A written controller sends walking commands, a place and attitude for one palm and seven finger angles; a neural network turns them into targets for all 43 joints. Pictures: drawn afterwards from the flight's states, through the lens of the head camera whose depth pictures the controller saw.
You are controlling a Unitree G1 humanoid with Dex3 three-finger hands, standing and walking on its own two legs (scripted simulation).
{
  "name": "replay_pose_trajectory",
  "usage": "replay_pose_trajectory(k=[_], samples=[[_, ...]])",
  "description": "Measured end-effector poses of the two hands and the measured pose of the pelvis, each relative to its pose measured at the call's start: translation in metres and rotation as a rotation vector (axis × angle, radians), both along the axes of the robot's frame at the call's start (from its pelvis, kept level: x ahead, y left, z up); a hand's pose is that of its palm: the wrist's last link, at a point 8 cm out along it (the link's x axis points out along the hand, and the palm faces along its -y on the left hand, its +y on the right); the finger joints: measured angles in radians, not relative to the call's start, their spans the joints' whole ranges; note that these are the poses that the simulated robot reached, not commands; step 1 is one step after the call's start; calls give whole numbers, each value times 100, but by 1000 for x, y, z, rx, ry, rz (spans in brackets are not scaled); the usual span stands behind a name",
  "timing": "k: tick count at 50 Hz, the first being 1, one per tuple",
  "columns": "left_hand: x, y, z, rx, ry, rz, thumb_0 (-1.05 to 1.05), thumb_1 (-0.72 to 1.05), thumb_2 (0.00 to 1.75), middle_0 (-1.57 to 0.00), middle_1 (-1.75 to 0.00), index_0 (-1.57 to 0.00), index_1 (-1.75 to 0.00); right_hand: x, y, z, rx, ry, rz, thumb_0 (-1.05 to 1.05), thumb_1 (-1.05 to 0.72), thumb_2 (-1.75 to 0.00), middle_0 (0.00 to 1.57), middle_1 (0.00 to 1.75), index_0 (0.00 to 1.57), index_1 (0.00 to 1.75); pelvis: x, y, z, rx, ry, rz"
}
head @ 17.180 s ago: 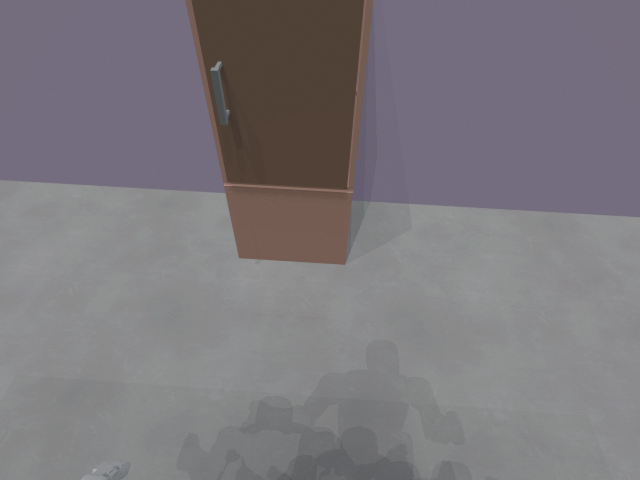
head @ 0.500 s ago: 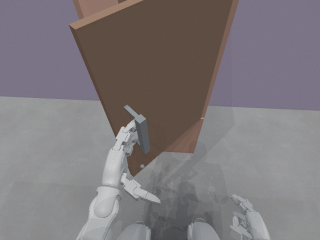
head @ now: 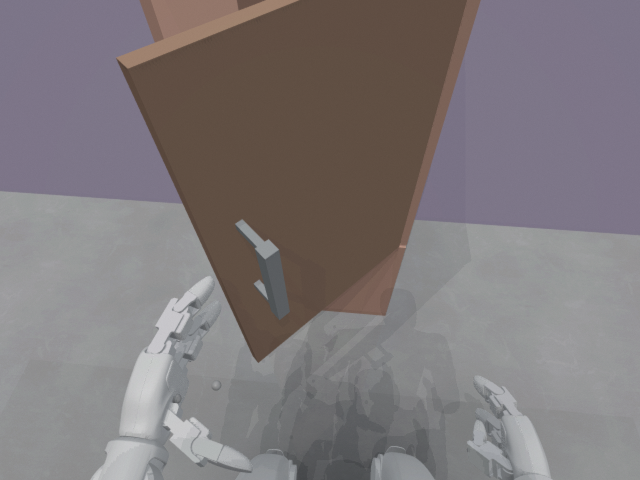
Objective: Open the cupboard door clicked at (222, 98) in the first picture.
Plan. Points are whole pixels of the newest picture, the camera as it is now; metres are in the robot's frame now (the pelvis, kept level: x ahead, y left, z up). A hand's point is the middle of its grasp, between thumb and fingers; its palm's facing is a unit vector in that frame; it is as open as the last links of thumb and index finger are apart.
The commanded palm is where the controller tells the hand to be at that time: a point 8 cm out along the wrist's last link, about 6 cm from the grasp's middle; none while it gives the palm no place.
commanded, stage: slide the hand sideways off the handle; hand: left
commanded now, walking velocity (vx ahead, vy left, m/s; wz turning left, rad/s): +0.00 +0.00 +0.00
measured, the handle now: (264, 273) +0.35 +0.10 +0.06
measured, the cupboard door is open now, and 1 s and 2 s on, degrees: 47 47 47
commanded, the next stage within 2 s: draw the hand back to the body in 0.12 s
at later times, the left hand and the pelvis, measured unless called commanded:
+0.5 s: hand (160, 378) +0.21 +0.17 +0.10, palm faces -0.03 -1.00 -0.09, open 16.3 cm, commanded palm +0.18 +0.23 +0.10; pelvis +0.00 +0.01 +0.01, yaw +0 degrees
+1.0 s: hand (53, 353) +0.21 +0.24 +0.16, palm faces +0.24 -0.90 -0.37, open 14.1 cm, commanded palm +0.17 +0.28 +0.18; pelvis +0.02 +0.03 +0.06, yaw -1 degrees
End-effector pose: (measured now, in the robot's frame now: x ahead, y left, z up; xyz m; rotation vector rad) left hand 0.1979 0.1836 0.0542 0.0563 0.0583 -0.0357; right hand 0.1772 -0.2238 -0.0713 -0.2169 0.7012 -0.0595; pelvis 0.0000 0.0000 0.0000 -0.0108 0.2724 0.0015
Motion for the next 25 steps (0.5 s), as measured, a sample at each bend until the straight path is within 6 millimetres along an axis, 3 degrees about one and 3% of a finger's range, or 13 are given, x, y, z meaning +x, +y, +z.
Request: replay_pose_trajectory(k=[6, 14, 25], samples=[[-6, 13, -6, 6, -5, -16, -1, -50, 30, -15, -30, -16, -30, 3, -5, -6, -20, -16, 3, 2, -91, -90, 20, 30, 20, 30, -4, -3, -9, -10, 12, 7], [5, 10, -1, -16, -27, -64, -1, -50, 30, -15, -30, -15, -30, -5, -2, -10, -14, -26, -18, 2, -91, -90, 20, 30, 20, 30, -7, 0, -12, -15, 17, 4], [-9, 40, 49, 33, -29, 9, -1, -50, 30, -15, -30, -16, -30, -16, 9, 17, 21, -37, -63, 2, -91, -90, 20, 30, 20, 30, 2, 8, 14, -18, -52, 2]])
